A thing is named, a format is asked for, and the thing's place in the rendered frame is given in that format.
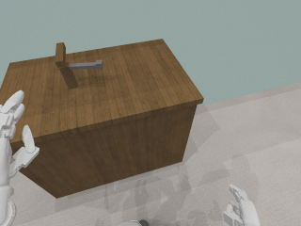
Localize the left robot forearm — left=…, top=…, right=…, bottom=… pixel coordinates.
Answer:
left=0, top=186, right=17, bottom=226

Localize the robot right hand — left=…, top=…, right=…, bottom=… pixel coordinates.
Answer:
left=223, top=185, right=261, bottom=226

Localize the tap lever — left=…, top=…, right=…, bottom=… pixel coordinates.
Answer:
left=69, top=59, right=103, bottom=71

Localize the robot left hand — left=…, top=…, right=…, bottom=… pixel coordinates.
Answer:
left=0, top=90, right=40, bottom=186

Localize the counter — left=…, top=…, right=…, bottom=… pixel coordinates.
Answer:
left=0, top=39, right=204, bottom=199

